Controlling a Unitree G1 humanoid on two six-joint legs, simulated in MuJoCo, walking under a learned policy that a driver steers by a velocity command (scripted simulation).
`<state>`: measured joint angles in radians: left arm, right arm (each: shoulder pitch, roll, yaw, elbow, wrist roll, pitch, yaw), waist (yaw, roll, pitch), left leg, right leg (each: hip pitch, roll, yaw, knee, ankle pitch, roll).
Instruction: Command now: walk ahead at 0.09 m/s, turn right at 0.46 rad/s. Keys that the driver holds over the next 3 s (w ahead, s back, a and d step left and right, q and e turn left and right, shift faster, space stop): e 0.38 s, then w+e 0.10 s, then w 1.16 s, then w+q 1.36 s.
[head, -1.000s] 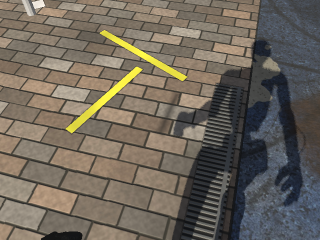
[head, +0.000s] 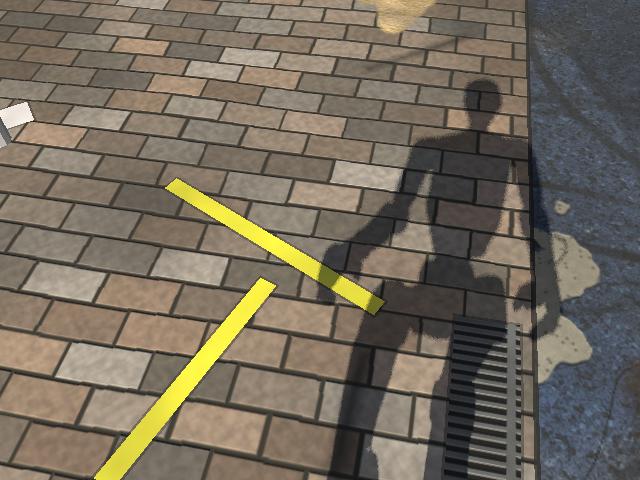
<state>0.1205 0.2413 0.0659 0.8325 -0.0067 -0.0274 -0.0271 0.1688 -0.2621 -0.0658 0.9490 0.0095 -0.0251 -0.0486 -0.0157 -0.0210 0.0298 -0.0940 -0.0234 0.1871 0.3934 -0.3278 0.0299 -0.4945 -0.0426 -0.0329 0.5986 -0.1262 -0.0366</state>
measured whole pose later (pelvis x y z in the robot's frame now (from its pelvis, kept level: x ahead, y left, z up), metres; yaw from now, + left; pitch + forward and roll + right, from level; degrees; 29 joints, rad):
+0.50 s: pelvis +0.07 +0.02 +0.00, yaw -17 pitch +3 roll +0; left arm 0.16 0.30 0.09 0.70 -0.02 0.04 0.04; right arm 0.16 -0.29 -0.08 0.87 -0.01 -0.03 -0.02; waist 0.00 -0.03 -0.01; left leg -0.32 -0.02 -0.06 0.53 -0.27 0.00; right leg -0.45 0.13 0.19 0.63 -0.33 -0.04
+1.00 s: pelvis +0.19 -0.09 +0.00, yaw -23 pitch +3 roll +0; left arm 0.17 0.26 0.05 0.69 -0.01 -0.07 -0.02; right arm 0.38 -0.29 -0.06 0.90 0.03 -0.08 0.01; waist -0.05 0.02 0.00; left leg -0.35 0.07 -0.02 1.05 -0.43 0.01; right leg -0.33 0.01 -0.03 0.51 -0.23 -0.04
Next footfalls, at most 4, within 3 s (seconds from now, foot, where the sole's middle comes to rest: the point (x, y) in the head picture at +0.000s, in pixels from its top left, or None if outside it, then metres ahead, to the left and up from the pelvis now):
0.02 right None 0.14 -0.10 -0.77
0.46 left None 0.14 0.13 -0.77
0.90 right None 0.21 -0.21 -0.77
1.40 left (395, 408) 0.61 -0.12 -0.77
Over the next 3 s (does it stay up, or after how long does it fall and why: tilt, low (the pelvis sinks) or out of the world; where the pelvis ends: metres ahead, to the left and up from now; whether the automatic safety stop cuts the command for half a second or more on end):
stays up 1.26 -0.31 -0.01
